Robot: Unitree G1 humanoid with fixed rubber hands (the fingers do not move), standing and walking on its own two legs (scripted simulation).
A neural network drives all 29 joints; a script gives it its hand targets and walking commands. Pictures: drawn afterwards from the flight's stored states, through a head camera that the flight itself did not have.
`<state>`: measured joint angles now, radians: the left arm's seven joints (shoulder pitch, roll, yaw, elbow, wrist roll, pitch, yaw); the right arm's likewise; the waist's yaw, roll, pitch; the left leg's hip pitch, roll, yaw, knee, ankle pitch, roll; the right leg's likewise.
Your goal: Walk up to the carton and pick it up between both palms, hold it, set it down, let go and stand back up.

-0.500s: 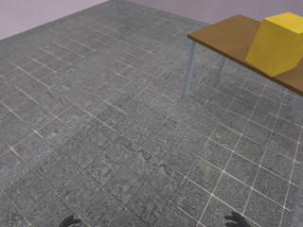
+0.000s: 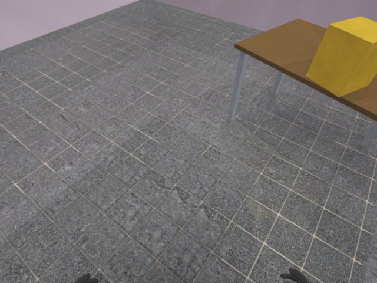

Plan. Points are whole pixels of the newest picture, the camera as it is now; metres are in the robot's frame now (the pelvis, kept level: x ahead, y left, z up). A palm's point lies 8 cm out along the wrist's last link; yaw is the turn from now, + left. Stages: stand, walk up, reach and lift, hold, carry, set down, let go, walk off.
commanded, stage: stand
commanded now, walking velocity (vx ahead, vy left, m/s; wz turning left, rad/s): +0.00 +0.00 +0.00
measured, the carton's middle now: (349, 56) +1.02 -0.75 -0.03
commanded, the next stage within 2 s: walk up in 0.30 s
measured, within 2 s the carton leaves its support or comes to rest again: neither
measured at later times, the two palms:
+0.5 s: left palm out of the picture +0.10 +0.25 -0.10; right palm out of the picture +0.10 -0.25 -0.10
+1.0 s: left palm (127, 255) +0.21 +0.15 -0.09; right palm out of the picture +0.13 -0.41 -0.13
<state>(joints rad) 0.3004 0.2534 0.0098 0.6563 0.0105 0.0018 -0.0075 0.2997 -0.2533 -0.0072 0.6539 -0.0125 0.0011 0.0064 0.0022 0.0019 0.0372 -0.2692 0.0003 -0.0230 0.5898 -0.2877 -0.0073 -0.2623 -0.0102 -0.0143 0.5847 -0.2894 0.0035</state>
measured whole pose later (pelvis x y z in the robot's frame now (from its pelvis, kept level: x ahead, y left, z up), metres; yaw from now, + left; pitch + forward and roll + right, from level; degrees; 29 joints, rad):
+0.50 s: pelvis +0.00 +0.00 +0.00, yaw +0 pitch -2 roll +0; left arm 0.31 0.26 0.00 0.67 0.01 0.00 -0.01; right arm 0.30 -0.26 0.00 0.67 -0.01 0.00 0.00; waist 0.00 0.00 0.03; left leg -0.25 0.00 -0.02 0.57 -0.28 -0.01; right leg -0.24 -0.01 -0.01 0.56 -0.28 0.01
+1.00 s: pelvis +0.10 -0.12 -0.02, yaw -18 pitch -4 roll +0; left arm 0.46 0.27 0.04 0.68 0.03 -0.02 0.00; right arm 0.27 -0.35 -0.04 0.72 -0.04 0.00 0.05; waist 0.03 0.11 0.03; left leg -0.46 0.09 0.03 1.24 -0.47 0.02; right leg -0.33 -0.03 -0.04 0.75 -0.36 -0.03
